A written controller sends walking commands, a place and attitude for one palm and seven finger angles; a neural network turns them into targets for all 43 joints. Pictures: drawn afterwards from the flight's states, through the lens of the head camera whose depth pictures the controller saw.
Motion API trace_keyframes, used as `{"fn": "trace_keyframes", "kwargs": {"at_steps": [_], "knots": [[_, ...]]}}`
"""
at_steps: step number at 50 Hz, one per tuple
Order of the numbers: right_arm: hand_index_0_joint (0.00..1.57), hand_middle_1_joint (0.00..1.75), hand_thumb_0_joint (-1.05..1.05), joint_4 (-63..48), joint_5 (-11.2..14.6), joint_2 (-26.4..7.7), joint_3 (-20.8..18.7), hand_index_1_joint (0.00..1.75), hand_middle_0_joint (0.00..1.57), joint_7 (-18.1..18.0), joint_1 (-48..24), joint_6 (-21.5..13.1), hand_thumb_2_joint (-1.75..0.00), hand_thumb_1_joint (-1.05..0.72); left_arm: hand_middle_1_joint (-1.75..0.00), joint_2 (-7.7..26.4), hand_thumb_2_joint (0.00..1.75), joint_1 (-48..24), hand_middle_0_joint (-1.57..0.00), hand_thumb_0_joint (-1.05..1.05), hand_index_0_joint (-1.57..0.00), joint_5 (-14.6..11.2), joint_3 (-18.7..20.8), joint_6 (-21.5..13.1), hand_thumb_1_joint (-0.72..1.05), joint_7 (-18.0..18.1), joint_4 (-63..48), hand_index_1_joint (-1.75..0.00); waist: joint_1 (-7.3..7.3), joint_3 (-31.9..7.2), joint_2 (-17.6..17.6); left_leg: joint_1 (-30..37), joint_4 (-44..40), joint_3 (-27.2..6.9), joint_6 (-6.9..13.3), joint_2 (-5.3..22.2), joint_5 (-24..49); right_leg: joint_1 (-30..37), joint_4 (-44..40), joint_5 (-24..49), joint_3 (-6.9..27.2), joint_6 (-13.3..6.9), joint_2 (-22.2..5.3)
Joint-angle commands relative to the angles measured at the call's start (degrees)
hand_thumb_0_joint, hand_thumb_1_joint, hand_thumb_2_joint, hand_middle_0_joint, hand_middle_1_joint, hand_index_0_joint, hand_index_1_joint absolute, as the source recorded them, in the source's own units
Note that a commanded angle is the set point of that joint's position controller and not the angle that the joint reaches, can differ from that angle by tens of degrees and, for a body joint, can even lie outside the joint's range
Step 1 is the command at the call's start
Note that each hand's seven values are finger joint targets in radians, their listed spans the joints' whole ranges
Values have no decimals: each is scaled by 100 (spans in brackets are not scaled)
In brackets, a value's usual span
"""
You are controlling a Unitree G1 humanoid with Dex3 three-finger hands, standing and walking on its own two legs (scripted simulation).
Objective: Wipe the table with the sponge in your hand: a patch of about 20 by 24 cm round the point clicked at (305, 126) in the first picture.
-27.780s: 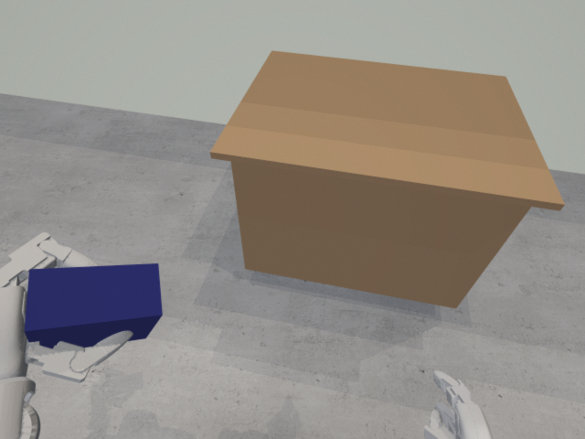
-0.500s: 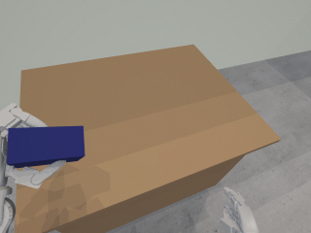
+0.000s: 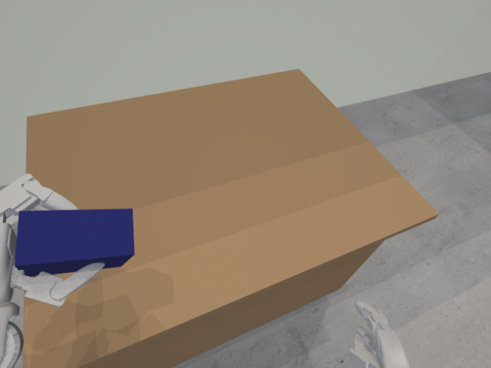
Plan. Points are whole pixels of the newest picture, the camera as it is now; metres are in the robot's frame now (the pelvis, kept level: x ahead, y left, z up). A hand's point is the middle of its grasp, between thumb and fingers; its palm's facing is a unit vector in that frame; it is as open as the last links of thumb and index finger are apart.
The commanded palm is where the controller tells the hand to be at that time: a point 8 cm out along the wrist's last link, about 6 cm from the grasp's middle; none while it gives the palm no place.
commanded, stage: look again from close up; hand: left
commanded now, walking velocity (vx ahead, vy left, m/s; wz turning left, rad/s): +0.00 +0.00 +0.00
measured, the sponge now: (94, 242) +0.23 +0.22 +0.13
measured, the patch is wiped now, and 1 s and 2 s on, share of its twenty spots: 0.00 0.00 0.00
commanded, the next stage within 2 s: shuffle to correct the standing spot in 0.22 s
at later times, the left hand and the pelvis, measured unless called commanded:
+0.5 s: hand (70, 239) +0.22 +0.23 +0.15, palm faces +0.36 -0.86 -0.37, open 9.7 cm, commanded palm +0.16 +0.27 +0.17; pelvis +0.00 -0.01 +0.00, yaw +0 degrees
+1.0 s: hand (131, 242) +0.23 +0.17 +0.15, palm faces +0.29 -0.87 -0.40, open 9.7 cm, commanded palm +0.17 +0.21 +0.17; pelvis +0.00 -0.07 -0.01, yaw -1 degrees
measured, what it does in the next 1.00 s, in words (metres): shifts its weight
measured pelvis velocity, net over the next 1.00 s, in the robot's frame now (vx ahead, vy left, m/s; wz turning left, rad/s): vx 0.00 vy -0.07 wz -0.02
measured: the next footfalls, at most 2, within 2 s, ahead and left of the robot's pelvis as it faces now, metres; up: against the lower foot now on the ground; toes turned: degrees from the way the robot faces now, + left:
none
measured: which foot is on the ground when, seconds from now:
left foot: down 0.00-1.00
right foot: down 0.00-1.00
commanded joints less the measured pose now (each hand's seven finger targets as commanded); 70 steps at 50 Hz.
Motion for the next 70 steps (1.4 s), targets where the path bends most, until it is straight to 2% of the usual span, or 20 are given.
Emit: {"fn": "trace_keyframes", "kwargs": {"at_steps": [1,2,6,7,11,13,16,17,21,22,32,36,37,41,42,50,57,60,68,70], "knots": [[20,30,0,-946,53,-777,-304,30,20,-71,-567,-332,-90,-90,-160,1108,130,-438,-120,0,-120,-56,751,-375,10,126,-1477,-160,-29,-986,653,200,-662,-633,-301,602,277,359,-120,665,287,-212,-233],[20,30,0,-915,18,-780,-282,30,20,-66,-497,-303,-90,-90,-160,898,130,-351,-120,0,-120,-90,572,-396,10,83,-1355,-160,-30,-959,651,88,-703,-624,-273,603,203,383,-139,596,203,-193,-212],[20,30,0,-934,51,-783,-315,30,20,-77,-537,-326,-90,-90,-160,1106,130,-295,-120,0,-120,-61,775,-371,10,125,-1471,-160,-31,-980,696,185,-688,-639,-310,629,288,356,-98,653,287,-216,-228],[20,30,0,-913,18,-777,-288,30,20,-78,-466,-293,-90,-90,-160,909,130,-211,-120,0,-120,-101,616,-378,10,88,-1276,-160,-30,-933,566,67,-732,-648,-279,639,190,377,-142,569,194,-190,-215],[20,30,0,-928,58,-785,-326,30,20,-94,-519,-297,-90,-90,-160,1068,130,-256,-120,0,-120,-74,768,-313,10,121,-1315,-160,-41,-916,517,195,-627,-585,-275,623,261,294,-214,732,340,-214,-258],[20,30,0,-926,36,-802,-338,30,20,-92,-450,-286,-90,-90,-160,914,130,-261,-120,0,-120,-96,598,-318,10,80,-1256,-160,-48,-981,419,203,-615,-637,-269,603,414,358,-214,824,326,-223,-252],[20,30,0,-924,58,-786,-318,30,20,-103,-561,-285,-90,-90,-160,1036,130,-361,-120,0,-120,-76,676,-276,10,111,-1383,-160,-48,-957,542,300,-598,-588,-274,608,402,261,-238,801,365,-223,-270],[20,30,0,-898,28,-778,-292,30,20,-99,-486,-263,-90,-90,-160,831,130,-317,-120,0,-120,-113,497,-288,10,73,-1224,-160,-56,-915,467,243,-667,-623,-268,626,323,231,-257,661,269,-209,-231],[20,30,0,-949,58,-756,-327,30,20,-99,-584,-250,-90,-90,-160,1140,130,-591,-120,0,-120,-101,755,-250,10,101,-1504,-160,-53,-958,670,365,-754,-643,-330,803,452,188,-71,596,216,-171,-144],[20,30,0,-945,32,-752,-311,30,20,-83,-501,-226,-90,-90,-160,886,130,-534,-120,0,-120,-138,536,-260,10,56,-1396,-160,-63,-953,702,306,-799,-659,-313,833,412,181,-49,513,131,-165,-110],[20,30,0,-1053,35,-744,-370,30,20,25,-476,-135,-90,-90,-160,936,130,-351,-120,0,-120,-208,614,-140,10,-5,-1469,-160,-75,-977,751,259,-551,-634,-219,1026,459,44,13,536,114,-174,-80],[20,30,0,-1100,52,-759,-424,30,20,10,-540,-116,-90,-90,-160,1196,130,-297,-120,0,-120,-238,853,-74,10,-17,-1667,-160,-78,-1062,677,456,-289,-533,-228,996,604,-104,-49,766,305,-227,-115],[20,30,0,-1088,25,-760,-408,30,20,6,-484,-91,-90,-90,-160,1000,130,-256,-120,0,-120,-276,687,-73,10,-47,-1566,-160,-97,-1038,662,337,-242,-532,-201,979,541,-65,-71,748,278,-230,-118],[20,30,0,-1113,62,-766,-451,30,20,-30,-528,-61,-90,-90,-160,1191,130,-208,-120,0,-120,-321,870,19,10,-39,-1590,-160,-105,-995,562,377,-92,-453,-213,911,293,-236,-140,726,491,-280,-170],[20,30,0,-1090,41,-769,-446,30,20,-35,-477,-41,-90,-90,-160,1036,130,-175,-120,0,-120,-341,733,15,10,-59,-1533,-160,-121,-1015,536,295,-25,-426,-194,890,167,-218,-141,652,475,-286,-185],[20,30,0,-1123,93,-771,-501,30,20,-72,-405,45,-90,-90,-160,1152,130,-68,-120,0,-120,-400,847,142,10,-23,-1607,-160,-153,-1053,92,246,521,-294,-189,668,-150,-382,-299,488,857,-383,-433],[20,30,0,-1094,76,-770,-452,30,20,-101,-478,84,-90,-90,-160,1220,130,13,-120,0,-120,-420,893,147,10,-4,-1727,-160,-184,-939,448,281,394,-364,-142,784,270,-374,-107,872,652,-261,-331],[20,30,0,-1105,96,-779,-482,30,20,-99,-430,108,-90,-90,-160,1227,130,55,-120,0,-120,-403,914,156,10,-24,-1669,-160,-155,-972,371,235,419,-358,-129,833,333,-228,-84,965,659,-184,-296],[20,30,0,-1130,78,-772,-451,30,20,-83,-432,103,-90,-90,-160,1209,130,-2,-120,0,-120,-389,860,165,10,-63,-1747,-160,-152,-944,638,196,190,-534,-105,979,390,-201,53,711,486,-246,-162],[20,30,0,-1124,80,-779,-459,30,20,-72,-384,123,-90,-90,-160,1213,130,2,-120,0,-120,-390,870,178,10,-74,-1711,-160,-150,-986,486,160,293,-506,-124,949,384,-136,18,804,532,-261,-205]]}}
